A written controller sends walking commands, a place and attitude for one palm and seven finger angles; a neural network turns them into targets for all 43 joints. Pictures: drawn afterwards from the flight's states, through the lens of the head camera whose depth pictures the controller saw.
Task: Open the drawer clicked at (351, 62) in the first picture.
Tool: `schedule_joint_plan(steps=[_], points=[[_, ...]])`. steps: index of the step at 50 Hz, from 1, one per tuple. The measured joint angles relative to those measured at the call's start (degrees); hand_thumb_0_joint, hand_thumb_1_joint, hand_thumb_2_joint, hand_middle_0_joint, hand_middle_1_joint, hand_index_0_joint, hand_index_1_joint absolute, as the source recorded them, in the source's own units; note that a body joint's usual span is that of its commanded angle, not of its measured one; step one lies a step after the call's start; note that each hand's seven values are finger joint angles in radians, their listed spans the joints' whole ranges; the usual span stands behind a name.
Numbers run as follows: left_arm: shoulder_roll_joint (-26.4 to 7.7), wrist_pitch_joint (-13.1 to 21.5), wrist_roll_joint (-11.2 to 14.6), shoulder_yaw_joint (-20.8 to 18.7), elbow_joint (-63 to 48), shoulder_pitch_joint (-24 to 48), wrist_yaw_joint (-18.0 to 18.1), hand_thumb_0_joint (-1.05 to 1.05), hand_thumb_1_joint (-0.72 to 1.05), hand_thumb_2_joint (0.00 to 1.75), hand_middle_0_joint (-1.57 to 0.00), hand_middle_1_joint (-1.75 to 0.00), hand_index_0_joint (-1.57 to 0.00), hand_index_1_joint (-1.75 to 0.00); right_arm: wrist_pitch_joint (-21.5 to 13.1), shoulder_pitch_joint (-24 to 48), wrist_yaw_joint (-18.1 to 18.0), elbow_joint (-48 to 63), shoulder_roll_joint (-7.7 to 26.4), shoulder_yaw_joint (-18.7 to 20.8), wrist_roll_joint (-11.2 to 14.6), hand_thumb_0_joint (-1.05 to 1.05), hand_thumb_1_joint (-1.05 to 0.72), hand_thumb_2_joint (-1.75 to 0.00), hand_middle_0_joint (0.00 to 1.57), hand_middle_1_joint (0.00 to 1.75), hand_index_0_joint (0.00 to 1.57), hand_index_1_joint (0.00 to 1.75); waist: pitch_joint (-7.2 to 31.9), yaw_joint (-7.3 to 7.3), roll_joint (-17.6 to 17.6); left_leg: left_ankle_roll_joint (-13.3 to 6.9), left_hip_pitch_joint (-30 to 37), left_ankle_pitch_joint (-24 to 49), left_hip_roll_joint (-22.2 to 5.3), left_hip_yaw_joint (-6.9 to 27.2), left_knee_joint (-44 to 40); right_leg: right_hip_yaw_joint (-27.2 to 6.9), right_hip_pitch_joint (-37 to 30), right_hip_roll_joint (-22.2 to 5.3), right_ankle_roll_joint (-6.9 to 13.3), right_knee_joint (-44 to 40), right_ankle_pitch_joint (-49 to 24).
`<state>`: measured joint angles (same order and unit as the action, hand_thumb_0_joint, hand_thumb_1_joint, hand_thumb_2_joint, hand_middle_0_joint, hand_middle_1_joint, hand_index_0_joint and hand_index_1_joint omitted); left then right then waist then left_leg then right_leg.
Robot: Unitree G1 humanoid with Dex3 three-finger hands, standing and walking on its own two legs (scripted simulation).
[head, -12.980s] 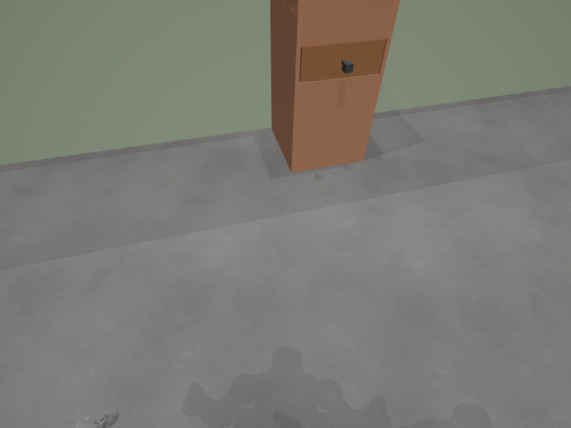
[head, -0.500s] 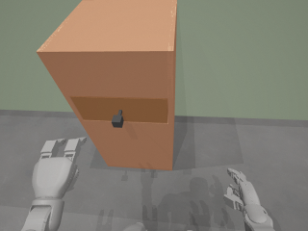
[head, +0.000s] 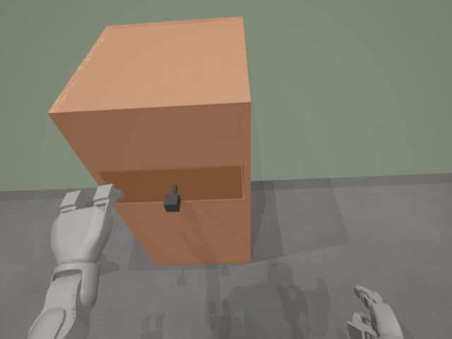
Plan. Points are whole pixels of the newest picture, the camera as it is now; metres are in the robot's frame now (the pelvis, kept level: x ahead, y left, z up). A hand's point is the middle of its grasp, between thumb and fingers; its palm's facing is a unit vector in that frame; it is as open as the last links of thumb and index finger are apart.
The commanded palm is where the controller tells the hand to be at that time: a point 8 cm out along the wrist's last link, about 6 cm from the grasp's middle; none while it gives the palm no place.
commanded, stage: raise the hand with hooked fingers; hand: left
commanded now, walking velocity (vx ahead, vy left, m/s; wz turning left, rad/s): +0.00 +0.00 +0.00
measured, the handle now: (173, 197) +0.49 +0.22 -0.15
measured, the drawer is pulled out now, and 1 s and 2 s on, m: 0.00 0.00 0.00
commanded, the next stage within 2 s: move the hooked fingers above the handle in 0.76 s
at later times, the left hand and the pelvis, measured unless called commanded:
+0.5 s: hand (81, 202) +0.31 +0.28 +0.10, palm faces +0.02 -0.08 -1.00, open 13.8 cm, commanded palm +0.27 +0.28 +0.15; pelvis +0.00 +0.03 +0.02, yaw +1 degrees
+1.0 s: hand (107, 215) +0.30 +0.24 +0.08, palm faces -0.01 -0.07 -1.00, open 13.8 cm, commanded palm +0.28 +0.25 +0.13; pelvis -0.01 +0.00 +0.02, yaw +1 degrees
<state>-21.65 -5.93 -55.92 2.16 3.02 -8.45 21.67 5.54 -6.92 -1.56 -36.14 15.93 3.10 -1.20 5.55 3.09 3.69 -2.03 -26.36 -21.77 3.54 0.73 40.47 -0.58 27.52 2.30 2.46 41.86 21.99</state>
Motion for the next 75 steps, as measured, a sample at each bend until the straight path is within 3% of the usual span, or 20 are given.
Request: schedule_joint_plan(steps=[4, 8, 12, 18, 27, 35, 40, 47, 52, 58, 67, 75], points=[[0.11, -3.31, 0.68, 3.0, 0.17, 3.79, -5.08, -0.01, -0.32, 0.37, -0.31, -1.08, -0.31, -1.08, 0.72, 0.8, -0.26, 0.92, -1.3, -1.34, 0.61, 0.02, -0.91, -0.89, 0.2, 0.3, 0.19, 0.29, -0.17, 0.29, 0.04, -0.82, 3.01, 0.93, 0.63, -0.2, -2.39, -0.37, -3.06, -0.67, -0.86, -2.39, -0.83], [-0.81, -3.14, -0.26, 4.86, -0.38, 6.76, -9.02, -0.01, -0.4, 0.34, -0.31, -1.14, -0.31, -1.14, 1.34, 1.36, -0.3, 2.05, -2.81, -3.15, 0.72, 0.01, -0.91, -0.89, 0.2, 0.3, 0.2, 0.29, -0.91, 0.56, -0.31, -1.38, 5.86, 1.84, 1.01, -0.27, -4.63, -0.58, -6.05, -1.09, -1.44, -4.87, -1.79], [-2.11, -2.8, -0.98, 5.02, 0.61, 10.44, -11.01, -0.01, -0.45, 0.32, -0.32, -1.17, -0.32, -1.17, 1.9, 1.58, -0.01, 2.61, -3.8, -4.35, 0.97, 0.01, -0.91, -0.89, 0.2, 0.3, 0.2, 0.3, -1.99, 1.04, -0.31, -1.72, 7.76, 2.74, 1.31, -0.04, -6.35, -0.45, -8.27, -1.44, -1.83, -7.06, -2.8], [-3.95, -3.66, 0.16, 4.0, 2.96, 15.75, -14.77, -0.01, -0.48, 0.31, -0.32, -1.19, -0.32, -1.19, 2.7, 0.71, 0.29, 2.23, -4.04, -5.05, 1.34, 0.01, -0.91, -0.89, 0.2, 0.3, 0.2, 0.3, -3.31, 1.6, 0.08, -2.13, 9.23, 4.3, 1.77, 0.66, -8.67, 0.15, -10.27, -1.98, -2.25, -9.99, -4.34], [-4.63, 0.68, 1.75, 2.95, 1.85, 14.74, -19.24, -0.01, -0.48, 0.3, -0.32, -1.2, -0.32, -1.19, 2.72, -2.11, 1.12, 1.31, -2.67, -4.27, 0.96, 0.01, -0.91, -0.89, 0.2, 0.3, 0.2, 0.3, -4.09, 1.22, 0.45, -2.32, 9.97, 5.67, 1.84, 0.77, -10.88, 0.18, -11.13, -2.11, -2.52, -12.47, -5.82], [-4.76, 5.47, 0.84, 2.23, -0.32, 12.07, -14.33, -0.01, -0.49, 0.3, -0.32, -1.2, -0.32, -1.2, 1.99, -3.21, 1.11, 0.17, -1.53, -2.69, 0.7, 0.01, -0.91, -0.89, 0.2, 0.3, 0.2, 0.3, -4.74, 1.65, 0.06, -1.69, 9.12, 6.02, 1.46, 0.95, -10.66, 0.41, -10.15, -1.74, -1.93, -11.95, -6.04], [-4.39, 2.83, 0.76, 1.98, 1.53, 13.3, -12.17, -0.01, -0.49, 0.3, -0.32, -1.2, -0.32, -1.2, 2.09, -2.38, 1.03, -0.49, -1.37, -2.38, 1.29, 0.01, -0.91, -0.89, 0.2, 0.3, 0.2, 0.3, -4.24, 1.85, 0.41, -1.13, 8.79, 6.27, 1.15, 1.16, -10.62, 0.64, -9.6, -1.45, -1.39, -11.44, -6.05], [-3.22, 0.12, 1.36, 4.2, 5.02, 14.36, -14.33, -0.01, -0.49, 0.3, -0.32, -1.2, -0.32, -1.2, 2.16, -0.8, 0.14, 0.03, -1.7, -3.31, 1.77, 0.01, -0.91, -0.89, 0.2, 0.3, 0.2, 0.3, -3.42, 1.28, 0.74, -0.44, 9.56, 6.42, 0.58, 1.24, -11.1, 0.72, -9.91, -0.88, -0.58, -11.1, -5.91], [-3.04, 2.87, -0.17, 4.94, 11.38, 17.74, -14.77, -0.01, -0.49, 0.3, -0.32, -1.2, -0.32, -1.2, 1.48, -0.12, -0.84, 0.55, -2.17, -3.92, 1.67, 0.01, -0.91, -0.89, 0.2, 0.3, 0.2, 0.3, -3.65, 0.88, -0.48, 0.35, 8.2, 6.01, -0.03, 1.42, -9.97, 0.99, -8.38, -0.25, 0.28, -9.69, -5.41], [-3.8, 6.91, -1.54, 2.54, 16.59, 20.4, -11.63, 0.0, -0.49, 0.3, -0.32, -1.2, -0.32, -1.2, 0.71, -1.12, -1.68, 0.31, -2.11, -2.83, 1.5, 0.01, -0.91, -0.89, 0.2, 0.3, 0.2, 0.3, -2.93, 0.41, -1.15, 1.13, 4.84, 4.78, -0.8, 1.53, -7.54, 1.24, -5.12, 0.58, 1.12, -7.64, -4.54], [-2.9, 6.64, -1.83, 1.37, 23.58, 22.87, -8.74, -0.01, -0.49, 0.3, -0.32, -1.2, -0.32, -1.2, 0.97, -3.81, -1.53, -1.4, -0.86, -0.96, 1.74, 0.01, -0.91, -0.89, 0.2, 0.3, 0.2, 0.3, -0.75, -0.73, -0.77, 1.37, -0.03, 2.79, -1.01, 1.31, -4.37, 1.17, -0.11, 0.87, 1.33, -4.39, -2.63], [-2.34, 9.78, -3.53, -0.54, 26.59, 23.4, -5.36, -0.01, -0.48, 0.3, -0.32, -1.2, -0.32, -1.2, 1.12, -5.43, -1.5, -1.98, -1.11, 0.23, 1.21, 0.01, -0.91, -0.89, 0.2, 0.3, 0.2, 0.3, 0.71, -2.14, -1.59, 1.18, -4.07, 1.1, -1.09, 0.85, -1.49, 0.86, 3.91, 1.02, 1.21, -1.81, -1.26]])
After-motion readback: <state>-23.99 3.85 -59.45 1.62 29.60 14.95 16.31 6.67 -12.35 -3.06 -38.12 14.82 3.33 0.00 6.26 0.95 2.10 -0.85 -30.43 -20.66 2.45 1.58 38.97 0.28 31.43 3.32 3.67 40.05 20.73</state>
